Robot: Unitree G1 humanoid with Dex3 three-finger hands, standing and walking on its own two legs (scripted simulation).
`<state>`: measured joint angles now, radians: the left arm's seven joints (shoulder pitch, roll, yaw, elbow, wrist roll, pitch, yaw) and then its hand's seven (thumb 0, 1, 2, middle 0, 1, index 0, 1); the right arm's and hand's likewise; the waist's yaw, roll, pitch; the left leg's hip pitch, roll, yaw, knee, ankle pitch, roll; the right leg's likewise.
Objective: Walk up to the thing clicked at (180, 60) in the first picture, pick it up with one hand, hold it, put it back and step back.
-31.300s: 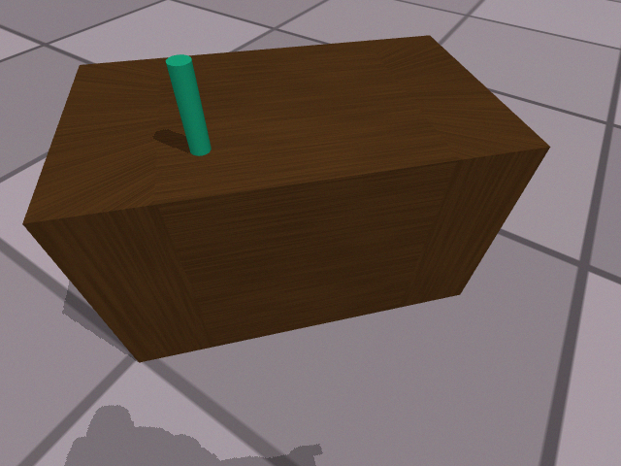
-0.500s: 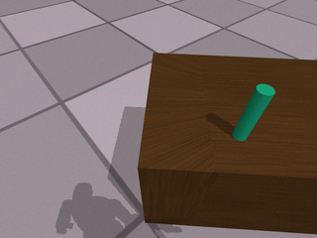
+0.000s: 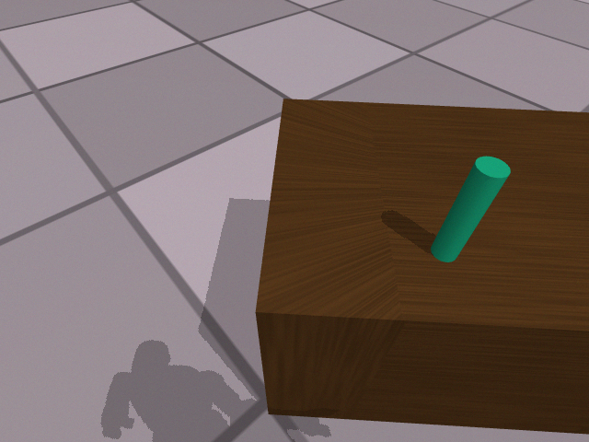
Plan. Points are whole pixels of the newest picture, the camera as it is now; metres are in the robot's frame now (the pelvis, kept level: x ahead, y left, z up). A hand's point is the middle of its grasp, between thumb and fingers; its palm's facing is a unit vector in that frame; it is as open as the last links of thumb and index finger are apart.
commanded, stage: stand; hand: right
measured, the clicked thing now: (465, 214) +0.45 -0.30 +0.03
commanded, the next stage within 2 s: none
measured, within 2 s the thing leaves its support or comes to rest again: neither
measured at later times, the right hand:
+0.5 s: hand out of the picture +0.05 -0.25 -0.16, palm faces -0.02 +0.94 -0.34, open 7.4 cm
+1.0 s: hand out of the picture +0.06 -0.25 -0.16, palm faces -0.02 +0.94 -0.33, open 7.4 cm
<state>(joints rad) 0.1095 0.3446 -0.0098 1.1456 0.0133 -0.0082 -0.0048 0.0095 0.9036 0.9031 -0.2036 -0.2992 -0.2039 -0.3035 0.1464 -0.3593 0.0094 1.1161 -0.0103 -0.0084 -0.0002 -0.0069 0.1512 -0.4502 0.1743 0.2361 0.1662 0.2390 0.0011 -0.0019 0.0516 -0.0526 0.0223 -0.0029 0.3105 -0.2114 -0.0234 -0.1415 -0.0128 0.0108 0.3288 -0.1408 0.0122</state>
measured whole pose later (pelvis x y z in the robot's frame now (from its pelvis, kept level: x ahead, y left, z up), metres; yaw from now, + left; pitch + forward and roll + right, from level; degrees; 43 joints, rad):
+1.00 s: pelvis +0.00 +0.00 +0.00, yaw +0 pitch -2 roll +0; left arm 0.12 0.35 -0.01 1.13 0.01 -0.01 -0.01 0.01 0.90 0.90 -0.20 -0.30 -0.20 -0.30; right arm 0.14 -0.36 0.00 1.12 -0.01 -0.01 0.01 0.00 -0.90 -0.90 0.21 0.30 0.20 0.30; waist 0.00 0.01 0.05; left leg -0.06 0.02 0.01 0.31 -0.21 -0.02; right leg -0.16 -0.01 0.02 0.34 -0.14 0.01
